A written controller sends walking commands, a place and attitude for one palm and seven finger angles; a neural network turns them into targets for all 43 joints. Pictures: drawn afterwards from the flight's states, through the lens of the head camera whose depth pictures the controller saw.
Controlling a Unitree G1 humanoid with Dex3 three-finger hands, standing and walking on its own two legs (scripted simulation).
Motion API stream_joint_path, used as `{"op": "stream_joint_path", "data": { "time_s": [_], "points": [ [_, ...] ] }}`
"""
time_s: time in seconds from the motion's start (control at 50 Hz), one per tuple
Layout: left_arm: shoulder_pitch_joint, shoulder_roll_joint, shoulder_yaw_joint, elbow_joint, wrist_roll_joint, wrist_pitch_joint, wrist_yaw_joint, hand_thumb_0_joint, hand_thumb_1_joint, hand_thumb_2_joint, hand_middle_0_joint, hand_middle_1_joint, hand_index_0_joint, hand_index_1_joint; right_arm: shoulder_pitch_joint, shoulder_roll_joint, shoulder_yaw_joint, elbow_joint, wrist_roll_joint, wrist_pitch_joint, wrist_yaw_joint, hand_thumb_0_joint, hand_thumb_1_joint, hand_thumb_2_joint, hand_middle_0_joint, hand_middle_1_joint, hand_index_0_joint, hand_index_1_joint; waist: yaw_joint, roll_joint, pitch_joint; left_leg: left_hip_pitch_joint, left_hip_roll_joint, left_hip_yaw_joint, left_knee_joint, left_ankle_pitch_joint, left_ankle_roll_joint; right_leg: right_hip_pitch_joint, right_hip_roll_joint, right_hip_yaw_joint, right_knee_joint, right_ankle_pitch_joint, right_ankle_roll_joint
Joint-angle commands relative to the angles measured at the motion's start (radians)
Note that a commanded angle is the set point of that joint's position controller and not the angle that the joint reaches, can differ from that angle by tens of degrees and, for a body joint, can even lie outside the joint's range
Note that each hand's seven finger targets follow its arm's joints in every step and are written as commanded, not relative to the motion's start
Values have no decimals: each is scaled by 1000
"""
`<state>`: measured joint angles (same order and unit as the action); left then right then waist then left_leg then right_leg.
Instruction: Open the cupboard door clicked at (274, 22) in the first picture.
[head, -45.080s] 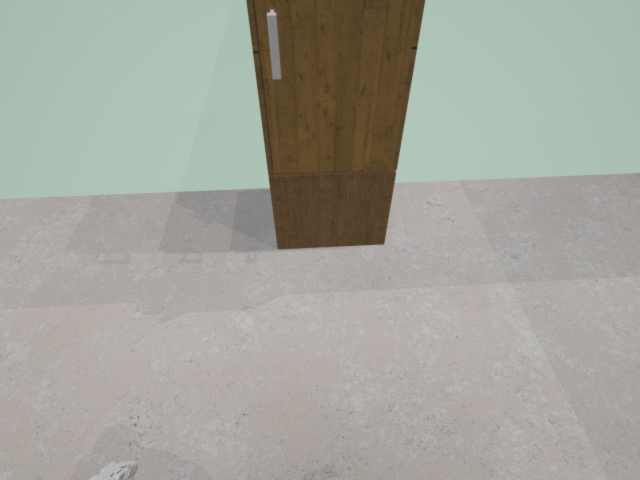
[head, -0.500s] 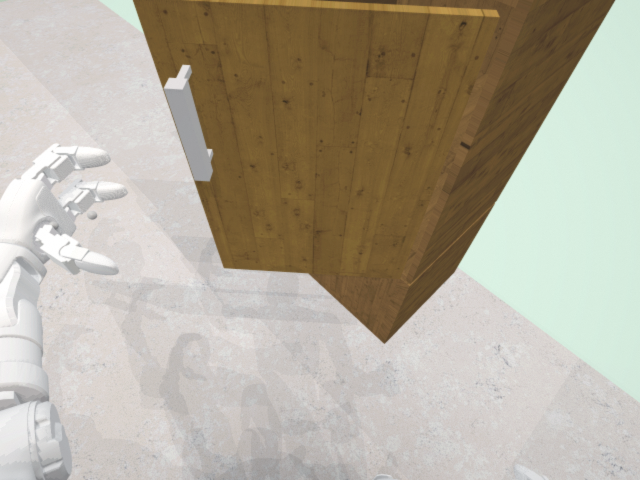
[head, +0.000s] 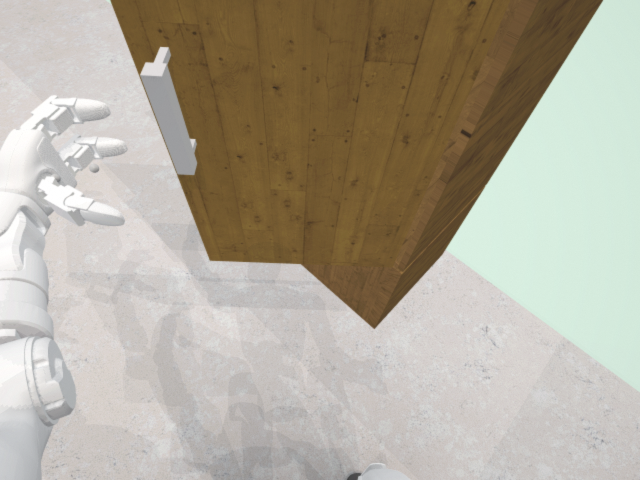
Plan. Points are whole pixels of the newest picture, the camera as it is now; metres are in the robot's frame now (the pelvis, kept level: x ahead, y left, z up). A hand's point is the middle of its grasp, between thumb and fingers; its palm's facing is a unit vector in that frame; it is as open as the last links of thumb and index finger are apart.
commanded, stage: move the hooked fingers beside the handle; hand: left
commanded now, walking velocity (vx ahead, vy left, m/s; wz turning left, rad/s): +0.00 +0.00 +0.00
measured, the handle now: (176, 115) +0.55 +0.18 +0.11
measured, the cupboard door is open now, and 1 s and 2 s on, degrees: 43 43 43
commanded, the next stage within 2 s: slide the fingers in behind the handle in 1.64 s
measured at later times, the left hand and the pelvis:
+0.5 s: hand (108, 132) +0.50 +0.25 +0.13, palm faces -0.04 -1.00 -0.01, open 14.0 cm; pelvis +0.00 +0.00 -0.01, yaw -1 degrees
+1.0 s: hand (107, 132) +0.51 +0.25 +0.12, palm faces -0.05 -1.00 -0.01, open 14.0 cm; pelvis +0.00 +0.00 -0.01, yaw -2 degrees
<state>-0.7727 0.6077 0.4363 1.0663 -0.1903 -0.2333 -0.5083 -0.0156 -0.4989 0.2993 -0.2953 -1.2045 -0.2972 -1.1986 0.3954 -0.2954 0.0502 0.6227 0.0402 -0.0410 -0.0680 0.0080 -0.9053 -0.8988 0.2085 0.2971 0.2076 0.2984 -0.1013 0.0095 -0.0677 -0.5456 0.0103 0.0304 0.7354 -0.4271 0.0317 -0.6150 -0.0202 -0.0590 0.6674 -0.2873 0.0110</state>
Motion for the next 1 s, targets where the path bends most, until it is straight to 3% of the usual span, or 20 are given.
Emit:
{"op": "stream_joint_path", "data": {
  "time_s": [0.0, 0.04, 0.08, 0.12, 0.16, 0.2, 0.24, 0.36, 0.4, 0.44, 0.48, 0.54, 0.58, 0.66, 0.72, 0.74, 0.78, 0.86, 0.92, 0.98],
  "points": [
    [-484, 277, 10, -174, -8, -60, 3, 0, -500, 300, -300, -1200, -300, -1200, 129, -181, -75, -55, -9, -6, -14, 0, -900, -900, 200, 300, 200, 300, -33, 124, -363, 204, 14, -71, -59, 569, -29, 148, 35, 13, -12, 331, -35],
    [-482, 326, 53, -175, 0, -69, 12, 0, -500, 300, -300, -1200, -300, -1200, 141, -181, -80, -53, -13, 3, -9, 0, -900, -900, 200, 300, 200, 300, -18, 133, -421, 217, 14, -74, -52, 602, -33, 178, 37, 17, -7, 356, -32],
    [-494, 312, 44, -154, 0, -75, 18, 0, -500, 300, -300, -1200, -300, -1200, 143, -180, -76, -52, -14, 13, -6, 0, -900, -900, 200, 300, 200, 300, -27, 109, -415, 199, 16, -73, -48, 598, -31, 174, 38, 17, -7, 362, -30],
    [-545, 355, 69, -154, 3, -84, 21, 0, -500, 300, -300, -1200, -300, -1200, 157, -183, -76, -48, -16, 23, -6, 0, -900, -900, 200, 300, 200, 300, -33, 118, -436, 199, 16, -73, -43, 617, -28, 191, 41, 22, -2, 389, -30],
    [-505, 383, 93, -133, 14, -87, 26, 0, -500, 300, -300, -1200, -300, -1200, 159, -183, -77, -54, -16, 32, -4, 0, -900, -900, 200, 300, 200, 300, -20, 117, -445, 180, 13, -70, -40, 613, -25, 206, 38, 24, 2, 397, -31],
    [-550, 385, 80, -106, 19, -86, 29, 0, -500, 300, -300, -1200, -300, -1200, 167, -184, -73, -52, -18, 42, -4, 0, -900, -900, 200, 300, 200, 300, -36, 111, -414, 146, 12, -66, -39, 592, -21, 209, 40, 23, 5, 405, -34],
    [-523, 436, 112, -81, 36, -81, 28, 0, -500, 300, -300, -1200, -300, -1200, 174, -188, -74, -60, -17, 53, 0, 0, -900, -900, 200, 300, 200, 300, -26, 116, -426, 132, 9, -60, -36, 584, -16, 222, 39, 30, 5, 417, -30],
    [-582, 450, 98, -46, 42, -80, 8, 0, -500, 300, -300, -1200, -300, -1200, 195, -196, -73, -60, -20, 74, -1, 0, -900, -900, 200, 300, 200, 300, -57, 99, -421, 97, 10, -56, -27, 525, -6, 204, 43, 34, 3, 407, -26],
    [-632, 418, 63, -39, 40, -82, 0, 0, -500, 300, -300, -1200, -300, -1200, 205, -196, -72, -56, -20, 78, -6, 0, -900, -900, 200, 300, 200, 300, -81, 116, -414, 110, 12, -61, -20, 535, -6, 172, 44, 30, 4, 398, -30],
    [-671, 430, 56, 0, 49, -73, -3, 0, -500, 300, -300, -1200, -300, -1200, 212, -200, -69, -40, -19, 81, -7, 0, -900, -900, 200, 300, 200, 300, -100, 112, -395, 96, 13, -63, -15, 481, -3, 138, 46, 34, -7, 356, -23],
    [-666, 461, 79, 22, 50, -65, -2, 0, -500, 300, -300, -1200, -300, -1200, 222, -205, -67, -40, -22, 81, -9, 0, -900, -900, 200, 300, 200, 300, -98, 104, -400, 62, 12, -61, -14, 449, -1, 146, 43, 36, -4, 342, -23],
    [-657, 460, 67, -1, 62, -73, -8, 0, -500, 300, -300, -1200, -300, -1200, 226, -198, -64, -48, -25, 88, -6, 0, -900, -900, 200, 300, 200, 300, -82, 183, -451, 103, 11, -64, -5, 509, -11, 138, 45, 33, 11, 358, -30],
    [-641, 444, 63, -17, 64, -78, -3, 0, -500, 300, -300, -1200, -300, -1200, 230, -197, -67, -53, -30, 91, 2, 0, -900, -900, 200, 300, 200, 300, -80, 181, -464, 120, 16, -67, 4, 530, -13, 116, 49, 28, 15, 352, -29],
    [-620, 498, 119, -23, 51, -80, 2, 0, -500, 300, -300, -1200, -300, -1200, 232, -202, -69, -68, -28, 104, 4, 0, -900, -900, 200, 300, 200, 300, -65, 139, -473, 88, 16, -65, 3, 525, -9, 155, 52, 27, 20, 371, -29],
    [-625, 495, 113, -69, 61, -88, 11, 0, -500, 300, -300, -1200, -300, -1200, 233, -198, -70, -75, -27, 110, 8, 0, -900, -900, 200, 300, 200, 300, -59, 195, -493, 138, 18, -70, 4, 579, -16, 135, 54, 22, 25, 374, -31],
    [-627, 474, 101, -77, 60, -89, 15, 0, -500, 300, -300, -1200, -300, -1200, 230, -195, -72, -76, -28, 111, 10, 0, -900, -900, 200, 300, 200, 300, -65, 194, -484, 146, 21, -68, 7, 575, -16, 119, 56, 21, 23, 368, -29],
    [-623, 504, 120, -73, 65, -89, 24, 0, -500, 300, -300, -1200, -300, -1200, 230, -197, -70, -75, -29, 114, 11, 0, -900, -900, 200, 300, 200, 300, -65, 168, -462, 119, 21, -71, 5, 550, -15, 124, 56, 19, 23, 354, -29],
    [-622, 454, 86, -55, 58, -81, 16, 0, -500, 300, -300, -1200, -300, -1200, 230, -196, -71, -73, -26, 116, 11, 0, -900, -900, 200, 300, 200, 300, -77, 169, -440, 132, 23, -72, 4, 553, -15, 96, 57, 16, 18, 340, -28],
    [-599, 451, 96, -83, 46, -85, 3, 0, -500, 300, -300, -1200, -300, -1200, 237, -197, -74, -71, -28, 115, 13, 0, -900, -900, 200, 300, 200, 300, -62, 197, -488, 192, 30, -80, 14, 650, -28, 97, 61, 13, 27, 372, -32],
    [-539, 384, 68, -103, 27, -79, -5, 0, -500, 300, -300, -1200, -300, -1200, 223, -188, -77, -78, -28, 115, 21, 0, -900, -900, 200, 300, 200, 300, -52, 189, -484, 204, 34, -79, 16, 698, -31, 99, 62, 8, 24, 390, -31]
  ]
}}
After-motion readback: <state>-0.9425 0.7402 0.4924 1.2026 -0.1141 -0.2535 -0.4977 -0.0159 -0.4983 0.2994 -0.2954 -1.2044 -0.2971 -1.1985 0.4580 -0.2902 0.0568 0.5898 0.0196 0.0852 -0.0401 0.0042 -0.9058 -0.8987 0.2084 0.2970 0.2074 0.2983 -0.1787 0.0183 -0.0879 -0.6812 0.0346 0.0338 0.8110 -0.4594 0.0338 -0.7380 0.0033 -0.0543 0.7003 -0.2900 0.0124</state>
